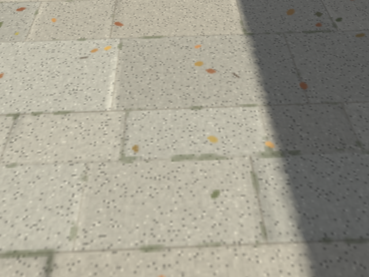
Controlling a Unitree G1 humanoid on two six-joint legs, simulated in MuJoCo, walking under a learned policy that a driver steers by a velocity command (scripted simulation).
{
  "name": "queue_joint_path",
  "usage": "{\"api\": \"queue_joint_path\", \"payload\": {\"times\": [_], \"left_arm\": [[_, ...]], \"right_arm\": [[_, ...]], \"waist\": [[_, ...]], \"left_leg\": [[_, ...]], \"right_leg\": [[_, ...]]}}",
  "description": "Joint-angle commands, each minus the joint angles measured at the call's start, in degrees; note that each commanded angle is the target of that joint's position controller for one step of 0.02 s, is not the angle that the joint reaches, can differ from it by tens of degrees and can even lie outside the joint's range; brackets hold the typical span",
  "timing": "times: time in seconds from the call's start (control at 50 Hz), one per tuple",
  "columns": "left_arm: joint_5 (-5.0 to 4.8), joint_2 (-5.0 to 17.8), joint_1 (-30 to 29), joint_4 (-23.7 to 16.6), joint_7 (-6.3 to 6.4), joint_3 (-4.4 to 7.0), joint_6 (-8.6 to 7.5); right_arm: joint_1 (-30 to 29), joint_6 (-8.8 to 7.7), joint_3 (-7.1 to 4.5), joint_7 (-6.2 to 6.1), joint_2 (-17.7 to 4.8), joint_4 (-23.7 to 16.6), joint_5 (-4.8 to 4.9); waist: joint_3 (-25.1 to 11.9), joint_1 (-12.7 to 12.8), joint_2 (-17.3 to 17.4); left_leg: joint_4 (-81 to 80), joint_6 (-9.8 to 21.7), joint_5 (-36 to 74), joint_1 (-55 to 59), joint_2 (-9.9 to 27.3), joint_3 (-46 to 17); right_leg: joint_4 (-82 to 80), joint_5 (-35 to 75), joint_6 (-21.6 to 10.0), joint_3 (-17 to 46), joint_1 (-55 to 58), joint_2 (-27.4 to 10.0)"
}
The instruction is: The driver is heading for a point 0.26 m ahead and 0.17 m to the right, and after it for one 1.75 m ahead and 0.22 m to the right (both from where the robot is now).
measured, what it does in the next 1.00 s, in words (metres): walks ahead, turning right: right foot, then left foot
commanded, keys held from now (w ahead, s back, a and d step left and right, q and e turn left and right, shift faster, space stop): w+e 0.36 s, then w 0.24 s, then no key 0.40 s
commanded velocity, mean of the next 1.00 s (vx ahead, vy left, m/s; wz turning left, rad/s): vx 0.40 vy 0.00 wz -0.33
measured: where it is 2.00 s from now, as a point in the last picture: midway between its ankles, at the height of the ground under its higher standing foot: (213, 220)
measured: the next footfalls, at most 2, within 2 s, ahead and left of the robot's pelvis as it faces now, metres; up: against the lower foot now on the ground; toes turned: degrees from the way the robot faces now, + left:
right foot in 0.06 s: +0.21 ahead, -0.11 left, +0.00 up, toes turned -6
left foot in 0.56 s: +0.53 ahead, +0.04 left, +0.00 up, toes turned -18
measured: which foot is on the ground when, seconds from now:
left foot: down 0.00-0.08, up 0.10-0.54, down 0.56-1.00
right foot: up 0.00-0.04, down 0.06-0.58, up 0.60-0.96, down 0.98-1.00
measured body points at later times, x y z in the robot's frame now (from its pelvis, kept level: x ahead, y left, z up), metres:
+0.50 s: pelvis +0.29 -0.03 +0.01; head +0.32 -0.05 +0.45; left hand +0.41 +0.25 -0.10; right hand +0.45 -0.32 -0.08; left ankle +0.50 +0.07 -0.71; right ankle +0.17 -0.10 -0.73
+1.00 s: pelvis +0.51 -0.06 +0.01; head +0.53 -0.07 +0.46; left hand +0.76 +0.12 -0.09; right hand +0.48 -0.34 -0.13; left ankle +0.49 +0.05 -0.73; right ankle +0.55 -0.21 -0.73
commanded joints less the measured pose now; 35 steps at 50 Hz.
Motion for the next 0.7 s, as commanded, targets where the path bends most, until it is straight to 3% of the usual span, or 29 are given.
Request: {"api": "queue_joint_path", "payload": {"times": [0.02,0.04,0.06,0.08,0.1,0.12,0.14,0.16,0.18,0.2,0.26,0.3,0.36,0.44,0.5,0.52,0.54,0.56,0.58,0.6,0.62,0.64,0.66,0.68,0.7], "left_arm": [[-0.14,6.0,-1.2,-5.6,-0.7,1.94,-0.45],[-0.35,8.0,4.6,-4.5,-0.57,3.1,-0.3],[-0.43,11.1,14.0,-2.1,0.16,4.98,-0.18],[-0.49,16.6,20.7,-0.6,1.57,6.63,0.49],[-0.62,19.7,16.7,-2.5,1.45,6.61,-0.26],[-0.19,14.4,17.6,-3.2,0.98,4.97,-1.01],[0.19,12.0,15.8,-3.0,0.97,4.26,-1.78],[0.11,10.5,12.1,-3.4,0.88,3.79,-2.28],[0.21,8.5,8.8,-4.1,1.12,3.19,-2.47],[0.82,7.9,7.2,-5.0,1.44,2.8,-2.52],[0.47,9.8,8.1,-5.1,2.45,3.21,-2.73],[0.33,11.2,9.7,-4.7,3.26,3.6,-2.56],[0.05,11.3,11.7,-4.2,3.75,3.72,-1.96],[-0.13,9.9,15.5,-2.0,3.72,3.3,-1.84],[0.28,10.1,16.2,-1.0,3.98,3.35,-1.45],[0.35,10.2,15.6,-1.0,3.97,3.36,-1.23],[0.45,9.2,15.0,-1.3,3.88,2.96,-1.12],[0.97,7.2,14.6,-2.2,3.73,2.0,-1.13],[-0.06,3.9,22.3,-2.5,3.7,0.99,-1.77],[-0.55,5.4,22.8,-2.1,3.71,0.79,-2.32],[-1.03,9.7,17.0,-2.7,3.68,1.85,-2.46],[-0.47,10.1,12.3,-3.7,3.85,1.86,-2.4],[0.57,9.6,10.0,-4.3,3.92,1.99,-2.39],[1.19,9.1,10.5,-4.2,3.94,2.27,-2.14],[1.18,7.9,12.0,-3.7,3.93,2.14,-1.76]], "right_arm": [[-1.3,0.94,-2.95,-0.76,-12.1,-2.8,0.84],[-2.1,1.42,-3.09,-0.91,-12.7,-3.1,0.94],[-3.2,1.54,-2.82,-1.02,-12.3,-3.5,1.13],[-1.6,0.85,-1.45,-0.86,-8.4,-4.7,-0.78],[1.5,-1.18,0.5,0.06,-2.4,-7.8,-1.1],[-4.9,-3.58,-0.4,1.09,-7.6,-8.5,1.01],[-8.8,-4.71,-0.61,1.51,-8.5,-10.0,2.6],[-8.9,-5.08,-0.51,1.15,-7.7,-9.5,1.78],[-8.5,-4.75,-1.05,0.76,-8.5,-8.8,0.23],[-7.3,-3.99,-1.3,0.82,-8.6,-8.5,-0.19],[-7.8,-2.28,-1.07,0.66,-6.7,-9.2,-1.17],[-12.3,-1.98,-0.55,0.53,-5.5,-10.8,-1.29],[-18.2,-2.32,0.22,1.08,-3.9,-12.5,-0.86],[-21.2,-3.17,0.22,2.26,-5.2,-13.6,-0.05],[-19.7,-3.92,-0.36,2.79,-7.1,-13.7,-0.12],[-17.2,-4.15,-0.69,2.73,-7.8,-13.0,-0.17],[-11.7,-4.37,-1.55,2.46,-9.2,-11.4,-0.53],[-3.5,-4.58,-2.28,2.22,-11.5,-10.2,-1.33],[4.5,-4.04,-3.78,2.21,-16.5,-8.3,-1.82],[6.7,-3.66,-3.08,2.95,-13.2,-6.7,-0.13],[2.7,-3.43,-1.85,2.88,-9.5,-7.5,0.49],[-2.0,-2.92,-1.15,2.7,-7.9,-8.8,-0.32],[-5.2,-2.62,-0.52,2.71,-6.5,-9.0,-0.84],[-6.5,-2.76,0.04,2.66,-5.3,-9.0,-1.24],[-6.9,-2.83,0.36,2.7,-4.6,-8.5,-1.35]], "waist": [[-0.5,3.6,6.4],[-3.7,7.1,6.8],[-8.4,12.2,5.2],[-13.2,13.1,-4.5],[-19.4,6.7,-14.6],[-20.4,10.9,-6.0],[-13.0,10.4,-3.7],[-7.7,7.2,1.9],[-5.8,5.3,1.9],[-4.9,3.7,0.6],[-3.5,2.8,0.6],[-1.9,4.1,0.0],[-1.2,6.7,-2.2],[-1.1,8.6,-3.5],[-0.8,7.3,-5.1],[-1.3,5.8,-5.9],[-4.3,3.0,-5.4],[-11.8,-0.8,-2.5],[-20.8,0.1,11.8],[-20.5,-0.5,18.0],[-11.1,-1.1,11.4],[-6.1,-0.1,6.3],[-2.7,1.5,4.3],[-2.9,3.3,4.9],[-3.7,4.3,6.0]], "left_leg": [[8.3,7.0,58.9,1.9,17.6,-2.7],[16.9,6.1,64.2,0.6,16.8,-2.1],[29.6,4.2,59.8,-5.6,14.4,-1.0],[48.2,1.5,30.7,-21.6,10.6,-1.1],[66.8,-1.5,-12.9,-44.5,-2.7,-11.0],[69.0,0.2,-11.7,-50.7,0.2,-21.2],[66.2,1.8,-6.9,-53.0,2.7,-20.7],[60.3,2.0,-2.6,-50.4,5.3,-20.6],[55.1,1.5,-0.2,-46.6,7.0,-20.5],[53.1,0.9,1.5,-43.1,7.8,-20.7],[45.3,-2.1,5.3,-41.0,7.3,-19.1],[36.7,-3.6,12.2,-41.6,6.1,-18.4],[23.4,-3.9,23.4,-37.2,3.2,-17.9],[16.9,-2.3,27.3,-35.4,2.7,-18.7],[14.8,0.4,20.4,-34.8,2.6,-18.6],[13.7,1.6,18.4,-31.7,1.9,-17.4],[12.1,3.4,18.3,-24.3,1.1,-16.3],[14.4,6.8,19.1,-10.6,7.1,-22.0],[12.3,16.0,9.2,10.9,18.9,-44.8],[3.7,17.9,-5.1,13.9,22.8,-60.6],[2.8,15.6,-5.7,6.7,21.8,-54.9],[3.1,14.0,4.8,-1.5,19.7,-46.2],[2.9,13.7,18.8,-8.8,17.7,-39.7],[3.2,13.0,30.8,-12.4,15.9,-34.8],[3.2,12.6,39.2,-14.4,14.2,-30.8]], "right_leg": [[-0.2,-7.8,-3.1,-4.6,3.5,4.2],[-0.8,-9.4,-4.7,-5.6,11.1,6.5],[-5.3,-5.8,-7.0,-4.7,25.3,8.5],[-6.2,-4.5,-10.7,11.2,42.1,-1.3],[-15.8,-15.8,-22.5,45.3,57.5,-13.6],[-21.0,-17.9,-20.4,46.7,57.5,-14.3],[-21.1,-14.6,-18.0,38.3,51.3,-12.5],[-21.2,-8.1,-15.9,31.4,42.3,-9.8],[-21.7,-2.7,-14.6,26.5,36.0,-7.7],[-22.8,0.8,-14.3,24.4,31.6,-6.4],[-24.7,7.6,-14.5,20.0,25.2,-4.6],[-24.9,7.5,-13.2,17.3,23.0,-2.8],[-23.9,1.3,-10.2,15.1,20.5,0.2],[-21.2,-3.0,-9.0,17.8,25.3,-2.8],[-17.0,0.9,-8.1,21.1,31.2,-5.8],[-14.6,5.5,-7.5,21.2,32.0,-5.7],[-8.6,13.0,-6.3,19.6,31.9,-3.1],[4.3,10.4,-4.4,16.7,26.7,0.0],[25.3,-6.9,0.6,10.2,7.2,8.3],[34.0,-31.1,1.3,11.9,-3.9,9.7],[38.2,-28.3,1.2,13.4,-8.4,7.0],[37.6,-24.5,1.4,10.9,-6.9,4.6],[34.5,-22.2,2.0,9.2,-4.8,3.0],[31.1,-20.9,2.3,8.6,-1.2,1.1],[28.2,-20.7,2.9,7.9,2.2,0.6]]}}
